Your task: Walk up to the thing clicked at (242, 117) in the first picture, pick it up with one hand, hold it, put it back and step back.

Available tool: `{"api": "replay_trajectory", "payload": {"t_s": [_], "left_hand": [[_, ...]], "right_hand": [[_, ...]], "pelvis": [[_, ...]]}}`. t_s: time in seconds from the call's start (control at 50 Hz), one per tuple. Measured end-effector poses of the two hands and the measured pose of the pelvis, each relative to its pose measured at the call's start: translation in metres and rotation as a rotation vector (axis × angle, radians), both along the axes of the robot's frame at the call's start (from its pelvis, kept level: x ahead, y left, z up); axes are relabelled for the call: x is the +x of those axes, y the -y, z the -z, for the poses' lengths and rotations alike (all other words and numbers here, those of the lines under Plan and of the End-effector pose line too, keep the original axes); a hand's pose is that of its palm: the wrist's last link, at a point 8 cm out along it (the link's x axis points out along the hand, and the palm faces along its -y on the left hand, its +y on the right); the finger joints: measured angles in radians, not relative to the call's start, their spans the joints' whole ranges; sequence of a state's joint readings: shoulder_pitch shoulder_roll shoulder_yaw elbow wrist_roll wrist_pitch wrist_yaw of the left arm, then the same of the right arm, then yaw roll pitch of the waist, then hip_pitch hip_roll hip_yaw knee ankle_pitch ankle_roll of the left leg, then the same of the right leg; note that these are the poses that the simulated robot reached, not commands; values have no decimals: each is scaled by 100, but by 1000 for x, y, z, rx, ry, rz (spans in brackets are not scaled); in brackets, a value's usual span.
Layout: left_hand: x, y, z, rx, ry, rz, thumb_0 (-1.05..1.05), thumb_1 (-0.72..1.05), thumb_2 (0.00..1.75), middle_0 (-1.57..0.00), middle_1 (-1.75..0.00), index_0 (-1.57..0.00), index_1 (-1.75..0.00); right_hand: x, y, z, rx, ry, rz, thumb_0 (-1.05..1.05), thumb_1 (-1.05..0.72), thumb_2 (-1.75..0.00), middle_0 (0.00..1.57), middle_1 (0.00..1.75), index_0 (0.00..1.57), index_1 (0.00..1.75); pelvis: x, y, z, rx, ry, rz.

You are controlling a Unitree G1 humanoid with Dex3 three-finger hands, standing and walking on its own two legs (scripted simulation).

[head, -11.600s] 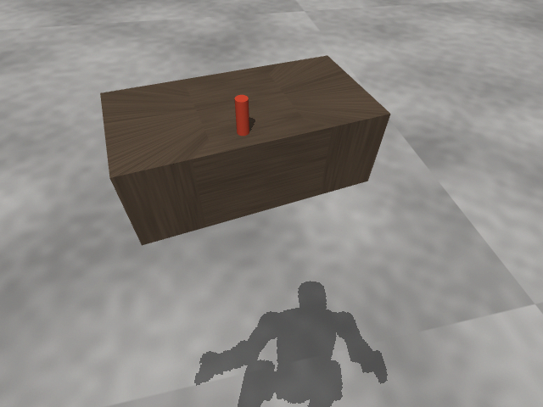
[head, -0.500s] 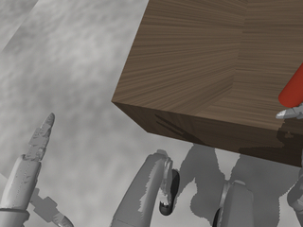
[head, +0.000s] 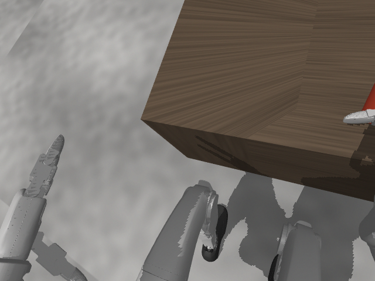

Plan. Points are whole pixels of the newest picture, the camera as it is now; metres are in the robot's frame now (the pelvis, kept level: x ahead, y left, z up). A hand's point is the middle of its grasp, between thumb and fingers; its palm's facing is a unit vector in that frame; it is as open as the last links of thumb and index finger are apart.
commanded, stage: close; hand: right
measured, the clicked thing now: out of the picture +0.54 -0.20 -0.03
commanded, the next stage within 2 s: settle in 0.36 s
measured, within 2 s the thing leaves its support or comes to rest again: leaves its support in 0.62 s
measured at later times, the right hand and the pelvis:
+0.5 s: hand out of the picture +0.54 -0.19 -0.05, palm faces +0.15 +0.99 +0.00, open 8.2 cm; pelvis +0.00 +0.00 +0.00, yaw +0 degrees
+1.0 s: hand out of the picture +0.55 -0.19 +0.01, palm faces +0.16 +0.99 +0.00, open 7.9 cm; pelvis +0.01 +0.00 +0.04, yaw +0 degrees
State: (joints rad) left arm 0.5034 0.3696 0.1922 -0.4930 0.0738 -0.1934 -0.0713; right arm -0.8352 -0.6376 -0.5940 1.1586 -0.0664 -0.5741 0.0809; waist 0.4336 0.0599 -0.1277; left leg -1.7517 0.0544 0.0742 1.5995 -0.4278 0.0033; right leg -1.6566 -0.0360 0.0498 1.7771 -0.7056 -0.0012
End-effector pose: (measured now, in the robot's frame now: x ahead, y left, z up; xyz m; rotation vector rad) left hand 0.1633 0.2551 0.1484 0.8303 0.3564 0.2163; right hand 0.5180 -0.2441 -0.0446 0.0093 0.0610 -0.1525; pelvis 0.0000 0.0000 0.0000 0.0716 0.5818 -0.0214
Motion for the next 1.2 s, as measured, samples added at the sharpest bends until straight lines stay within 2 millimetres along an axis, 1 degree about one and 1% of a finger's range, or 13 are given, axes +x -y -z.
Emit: {"api": "replay_trajectory", "payload": {"t_s": [0.12, 0.24, 0.34, 0.5, 0.6, 0.7, 0.82, 0.98, 1.08, 1.2], "left_hand": [[-1, -2, 7, -35, -13, -15, -1, -55, 6, -7, -5, -6, -6], [3, -4, 8, -49, -5, -16, -1, -55, 5, -7, -5, -6, -5], [7, -2, 7, -50, 10, 3, -1, -54, 5, -7, -5, -6, -5], [3, -3, -2, -29, 22, -3, -1, -54, 4, -7, -4, -6, -5], [0, -2, -2, -41, 12, -21, -1, -54, 4, -7, -5, -7, -5], [1, -6, -1, -44, -5, -39, -1, -54, 5, -8, -6, -7, -6], [3, -9, 1, -73, -25, -62, -1, -55, 5, -8, -6, -7, -7], [7, -8, 2, -131, -27, -65, -1, -54, 5, -8, -6, -7, -7], [9, -10, -2, -143, -23, -71, -1, -54, 5, -8, -6, -7, -6], [11, -9, -5, -159, -24, -67, -1, -54, 5, -7, -5, -7, -6]], "right_hand": [[2, -5, -2, 0, -14, -10, -1, 45, -22, 82, 51, 83, 52], [-4, -7, 1, 9, -26, -3, -1, 25, -41, 101, 71, 101, 72], [-8, -6, 1, 8, -13, -1, 1, 16, -61, 113, 88, 95, 79], [-11, -5, 1, 0, -18, 0, 2, 12, -91, 107, 95, 89, 90], [-12, -3, -1, -1, -29, 1, 2, 10, -108, 103, 100, 85, 96], [-9, -1, -10, 1, -26, 2, 1, 10, -109, 103, 102, 85, 98], [-5, 0, -29, -1, -19, 4, 1, 10, -109, 103, 102, 84, 98], [0, 0, -54, -1, -24, 7, 1, 10, -109, 103, 102, 84, 99], [0, -1, -63, 2, -26, 8, 1, 10, -109, 102, 102, 84, 99], [-2, -3, -69, 4, -31, 6, 1, 10, -109, 102, 103, 84, 99]], "pelvis": [[2, 0, 0, -4, -3, -2], [4, -2, -2, -7, -1, -1], [3, -3, -1, -8, 1, 3], [1, -4, -3, -8, 10, 0], [2, -2, -7, -6, 9, -1], [5, 0, -12, -5, 13, -2], [9, 0, -22, -4, 20, -2], [14, -1, -35, -8, 35, 2], [15, -2, -42, -12, 43, 1], [17, -3, -49, -14, 50, 2]]}}
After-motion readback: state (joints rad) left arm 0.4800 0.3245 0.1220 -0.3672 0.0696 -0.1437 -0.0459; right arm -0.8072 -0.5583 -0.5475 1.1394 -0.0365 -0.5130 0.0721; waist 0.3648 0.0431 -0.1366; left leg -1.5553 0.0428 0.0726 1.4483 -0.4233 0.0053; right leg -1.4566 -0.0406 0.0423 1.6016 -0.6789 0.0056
